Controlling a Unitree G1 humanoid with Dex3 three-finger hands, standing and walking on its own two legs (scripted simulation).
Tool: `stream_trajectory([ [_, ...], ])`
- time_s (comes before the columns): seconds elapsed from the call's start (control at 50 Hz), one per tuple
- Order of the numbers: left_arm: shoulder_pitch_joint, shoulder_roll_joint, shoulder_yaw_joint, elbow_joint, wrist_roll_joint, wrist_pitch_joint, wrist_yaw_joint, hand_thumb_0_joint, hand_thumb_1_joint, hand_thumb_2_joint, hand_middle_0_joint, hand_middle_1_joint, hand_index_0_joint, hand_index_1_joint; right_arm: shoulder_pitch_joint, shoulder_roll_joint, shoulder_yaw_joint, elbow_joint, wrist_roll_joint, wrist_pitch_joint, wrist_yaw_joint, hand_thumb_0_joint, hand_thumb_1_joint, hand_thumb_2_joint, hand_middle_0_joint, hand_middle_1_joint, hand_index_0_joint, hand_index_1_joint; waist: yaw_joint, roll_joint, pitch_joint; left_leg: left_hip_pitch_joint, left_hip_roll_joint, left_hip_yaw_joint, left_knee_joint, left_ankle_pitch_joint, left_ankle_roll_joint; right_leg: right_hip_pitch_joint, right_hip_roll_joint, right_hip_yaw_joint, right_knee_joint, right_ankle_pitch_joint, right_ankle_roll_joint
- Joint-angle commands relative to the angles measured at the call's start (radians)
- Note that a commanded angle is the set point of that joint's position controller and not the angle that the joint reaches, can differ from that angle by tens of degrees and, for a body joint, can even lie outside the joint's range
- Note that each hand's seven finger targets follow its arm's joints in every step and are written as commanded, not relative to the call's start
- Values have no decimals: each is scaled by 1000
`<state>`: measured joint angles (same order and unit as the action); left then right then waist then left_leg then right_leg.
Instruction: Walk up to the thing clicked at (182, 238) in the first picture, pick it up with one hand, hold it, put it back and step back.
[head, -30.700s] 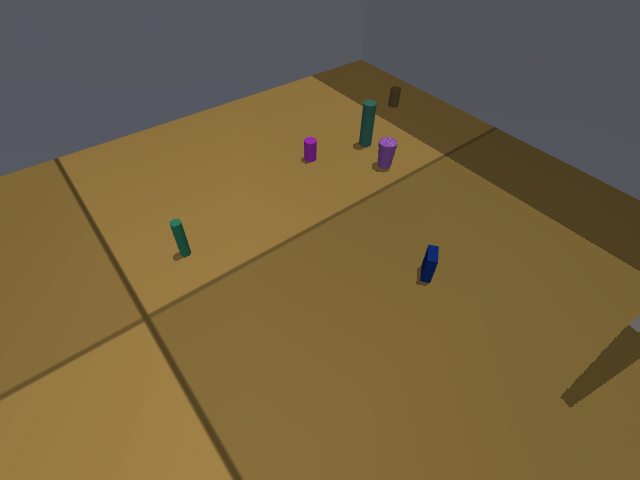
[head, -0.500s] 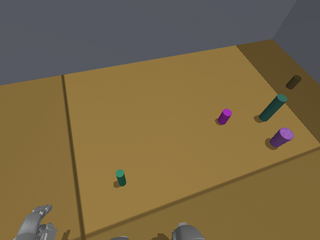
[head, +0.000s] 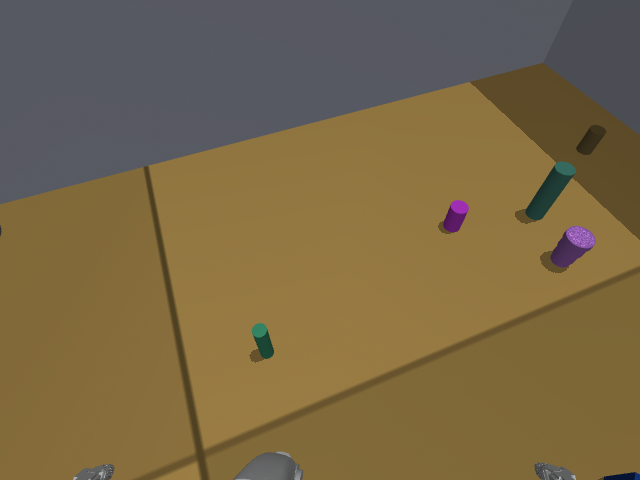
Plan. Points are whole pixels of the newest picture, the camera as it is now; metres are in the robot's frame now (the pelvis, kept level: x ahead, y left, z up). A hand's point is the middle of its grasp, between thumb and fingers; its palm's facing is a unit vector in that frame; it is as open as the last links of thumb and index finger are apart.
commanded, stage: step back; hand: left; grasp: from the side
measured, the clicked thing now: (263, 341) +0.54 +0.20 -0.67
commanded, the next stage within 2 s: none
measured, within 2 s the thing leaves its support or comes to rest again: neither
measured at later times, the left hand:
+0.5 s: hand out of the picture -0.06 +0.28 -0.16, palm faces -0.01 -0.92 -0.39, open 7.4 cm
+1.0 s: hand out of the picture -0.18 +0.25 -0.15, palm faces +0.05 -0.92 -0.39, open 7.4 cm
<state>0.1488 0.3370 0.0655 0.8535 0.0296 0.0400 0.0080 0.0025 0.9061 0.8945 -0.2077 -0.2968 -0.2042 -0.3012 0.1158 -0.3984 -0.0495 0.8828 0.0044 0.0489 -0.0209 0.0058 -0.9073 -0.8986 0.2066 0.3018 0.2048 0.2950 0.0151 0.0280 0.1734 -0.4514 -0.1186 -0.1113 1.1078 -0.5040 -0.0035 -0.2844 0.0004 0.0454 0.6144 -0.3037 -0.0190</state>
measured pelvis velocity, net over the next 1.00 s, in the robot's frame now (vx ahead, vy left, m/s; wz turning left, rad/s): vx -0.31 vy -0.02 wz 0.06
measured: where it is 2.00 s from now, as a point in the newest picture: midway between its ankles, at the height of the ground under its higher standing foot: outside the picture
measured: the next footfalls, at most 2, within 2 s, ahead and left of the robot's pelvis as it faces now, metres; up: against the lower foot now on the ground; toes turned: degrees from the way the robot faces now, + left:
left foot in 0.16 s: -0.02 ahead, +0.13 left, +0.00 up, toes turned +1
right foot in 0.58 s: -0.16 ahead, -0.15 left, +0.00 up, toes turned +0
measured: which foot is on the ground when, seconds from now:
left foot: up 0.00-0.14, down 0.16-0.60, up 0.62-0.88, down 0.90-1.00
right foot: down 0.00-0.18, up 0.20-0.56, down 0.58-0.92, up 0.94-1.00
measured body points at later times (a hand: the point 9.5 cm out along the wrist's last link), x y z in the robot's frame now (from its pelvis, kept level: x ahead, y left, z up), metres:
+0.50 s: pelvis -0.14 +0.01 +0.00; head -0.08 +0.02 +0.44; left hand -0.06 +0.33 -0.13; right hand -0.01 -0.30 -0.10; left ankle -0.06 +0.13 -0.73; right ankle -0.19 -0.15 -0.68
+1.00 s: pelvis -0.31 -0.02 -0.01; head -0.26 +0.00 +0.44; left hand -0.18 +0.30 -0.12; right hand -0.23 -0.33 -0.12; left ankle -0.29 +0.09 -0.73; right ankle -0.26 -0.15 -0.68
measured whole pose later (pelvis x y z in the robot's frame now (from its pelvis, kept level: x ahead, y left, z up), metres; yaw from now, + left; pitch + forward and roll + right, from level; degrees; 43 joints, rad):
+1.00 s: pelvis -0.31 -0.02 -0.01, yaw +4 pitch -3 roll +0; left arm 0.08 0.39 0.08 0.78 0.02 0.08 0.02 0.00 0.91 0.89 -0.21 -0.30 -0.20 -0.30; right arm 0.21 -0.36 -0.04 0.89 -0.04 0.03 -0.01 0.01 -0.91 -0.90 0.21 0.30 0.21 0.30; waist -0.02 -0.03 0.19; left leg -0.29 -0.03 -0.02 0.67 -0.32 0.03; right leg -0.48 0.04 0.10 1.01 -0.52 -0.01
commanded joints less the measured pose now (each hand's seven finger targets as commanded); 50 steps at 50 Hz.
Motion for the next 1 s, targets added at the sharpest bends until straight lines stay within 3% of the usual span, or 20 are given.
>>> stream_trajectory([
  [0.0, -22, 241, 67, -134, 6, -29, 27, 0, 900, 900, -200, -300, -200, -300, 58, -173, -38, -75, 0, -33, -17, 0, -900, -900, 200, 300, 200, 300, 21, -171, -221, -64, 18, -2, -71, -32, -19, 259, -223, 188, -108, 634, -218],
  [0.08, -1, 267, 69, -149, -3, -16, 27, 0, 900, 900, -200, -300, -200, -300, 81, -153, -40, -84, -14, -43, -13, 0, -900, -900, 200, 300, 200, 300, 12, -239, -260, 55, 92, 62, -433, 29, 3, 277, -228, 184, -31, 642, -188],
  [0.12, -44, 274, 62, -169, -16, -1, 17, 0, 900, 900, -200, -300, -200, -300, 152, -153, -54, -50, -25, -50, -7, 0, -900, -900, 200, 300, 200, 300, -38, -176, -254, 225, 77, 131, -707, 310, 10, 153, -180, 129, 50, 500, -130],
  [0.14, -16, 238, 50, -171, -18, 6, 13, 0, 900, 900, -200, -300, -200, -300, 126, -187, -68, -61, -40, -56, -6, 0, -900, -900, 200, 300, 200, 300, -22, -101, -241, 303, 155, 4, -726, 413, 34, 23, -124, 124, 91, 317, -77],
  [0.16, 13, 189, 43, -180, -22, 7, 11, 0, 900, 900, -200, -300, -200, -300, 100, -287, -89, -80, -57, -58, -3, 0, -900, -900, 200, 300, 200, 300, -14, 145, -240, 379, 393, -306, -751, 565, 123, -188, 39, 57, 260, -47, -22],
  [0.18, -64, 237, 63, -179, -17, 7, 31, 0, 900, 900, -200, -300, -200, -300, 87, -365, -101, -95, -43, -55, 5, 0, -900, -900, 200, 300, 200, 300, -75, 205, -219, 214, 521, -418, -772, 680, 263, -158, 106, 105, 440, -374, -3],
  [0.26, 29, 237, 73, -114, -26, 8, 28, 0, 900, 900, -200, -300, -200, -300, -38, -226, -63, -112, -39, -61, -12, 0, -900, -900, 200, 300, 200, 300, 18, 88, -155, 220, 380, -150, -702, 693, 212, -223, 102, 171, 692, -214, -1],
  [0.42, 39, 223, 72, -127, -13, 2, 8, 0, 900, 900, -200, -300, -200, -300, 57, -241, -75, -129, -34, -57, -21, 0, -900, -900, 200, 300, 200, 300, -53, 132, -231, 401, 398, -124, -634, 704, 264, -181, 42, 90, 386, -226, 58],
  [0.5, 138, 217, 75, -70, -11, -5, -6, 0, 900, 900, -200, -300, -200, -300, 7, -273, -81, -147, -38, -35, -12, 0, -900, -900, 200, 300, 200, 300, -16, 182, -262, 241, 356, -93, -624, 501, 208, 48, 16, -25, 21, -118, 18],
  [0.54, 251, 220, 83, -18, 1, -10, -8, 0, 900, 900, -200, -300, -200, -300, -27, -257, -76, -150, -25, -24, -6, 0, -900, -900, 200, 300, 200, 300, 35, 153, -263, 89, 314, -66, -580, 328, 129, 183, 14, -44, -135, 10, -18],
  [0.56, 228, 274, 95, -33, 20, -16, -8, 0, 900, 900, -200, -300, -200, -300, -5, -204, -62, -157, -20, -21, -4, 0, -900, -900, 200, 300, 200, 300, 21, -23, -213, -69, 218, -29, -446, 159, 71, 179, -111, 192, -222, -107, -55],
  [0.58, 133, 405, 125, -81, 13, -13, -11, 0, 900, 900, -200, -300, -200, -300, -48, -158, -57, -180, -11, -24, -15, 0, -900, -900, 200, 300, 200, 300, 46, -322, -145, -117, 12, 55, -189, -66, 5, -40, -341, 476, -346, -155, -202],
  [0.6, 42, 441, 126, -126, 16, -17, -5, 0, 900, 900, -200, -300, -200, -300, -49, -205, -74, -169, -19, -18, -25, 0, -900, -900, 200, 300, 200, 300, 44, -323, -78, -57, 50, -46, 15, -98, -12, -226, -449, 576, -396, -156, -296],
  [0.66, -101, 296, 90, -150, 18, -26, 11, 0, 900, 900, -200, -300, -200, -300, 80, -188, -62, -99, -2, -28, -17, 0, -900, -900, 200, 300, 200, 300, -55, -184, -106, -35, -5, -49, 98, 54, 1, -116, -231, 195, -223, 184, -174],
  [0.82, -9, 278, 77, -162, 4, -7, 29, 0, 900, 900, -200, -300, -200, -300, 124, -159, -50, -94, -25, -44, -11, 0, -900, -900, 200, 300, 200, 300, 7, -232, -212, 57, 94, 85, -472, 59, 11, 204, -243, 159, -33, 473, -161],
  [0.86, -28, 261, 60, -171, -9, 9, 19, 0, 900, 900, -200, -300, -200, -300, 187, -164, -60, -59, -31, -51, -11, 0, -900, -900, 200, 300, 200, 300, -20, -163, -228, 208, 85, 120, -715, 316, 23, 117, -196, 117, 63, 375, -108],
  [0.88, 18, 223, 47, -173, -12, 15, 14, 0, 900, 900, -200, -300, -200, -300, 167, -218, -75, -69, -44, -57, -12, 0, -900, -900, 200, 300, 200, 300, 5, -47, -237, 303, 227, -95, -739, 403, 65, -42, -129, 92, 149, 190, -60],
  [0.9, -16, 210, 44, -192, -23, 9, 17, 0, 900, 900, -200, -300, -200, -300, 105, -360, -97, -93, -37, -52, -1, 0, -900, -900, 200, 300, 200, 300, -4, 204, -220, 257, 461, -383, -757, 562, 215, -182, 58, -46, 296, -200, -3],
  [0.92, -90, 259, 74, -178, -9, 11, 31, 0, 900, 900, -200, -300, -200, -300, 103, -387, -104, -103, -44, -55, -1, 0, -900, -900, 200, 300, 200, 300, -69, 189, -193, 98, 541, -520, -794, 574, 327, -128, 64, 100, 517, -379, 9],
  [0.98, -5, 237, 69, -124, -30, 22, 27, 0, 900, 900, -200, -300, -200, -300, 4, -262, -63, -100, -46, -60, -19, 0, -900, -900, 200, 300, 200, 300, 23, 54, -171, 144, 394, -196, -691, 682, 241, -186, 90, 178, 716, -237, -9],
])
